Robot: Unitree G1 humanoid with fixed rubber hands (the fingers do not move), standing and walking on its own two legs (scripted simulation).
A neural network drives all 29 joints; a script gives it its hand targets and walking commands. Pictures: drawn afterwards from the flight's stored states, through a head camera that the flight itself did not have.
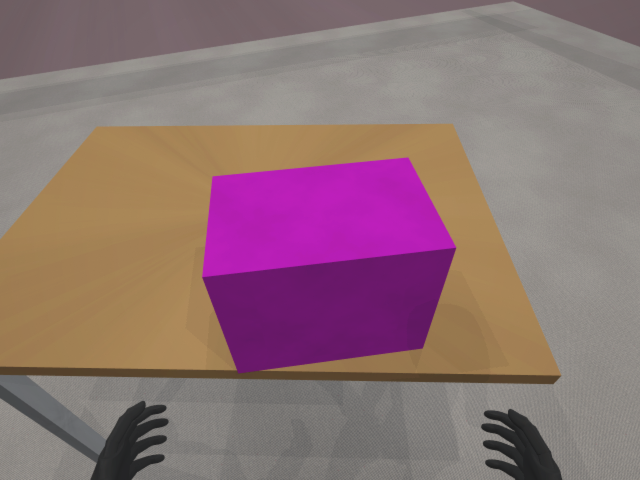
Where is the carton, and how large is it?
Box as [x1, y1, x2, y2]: [202, 158, 455, 372]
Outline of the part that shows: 408,158 397,158 212,176 202,277 238,372 422,348 455,246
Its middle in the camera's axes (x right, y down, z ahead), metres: +0.01 +0.04 +0.58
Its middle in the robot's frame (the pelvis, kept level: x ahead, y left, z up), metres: +0.43 +0.04 +0.04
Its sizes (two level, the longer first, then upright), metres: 0.287 0.187 0.229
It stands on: a table, 0.70 m high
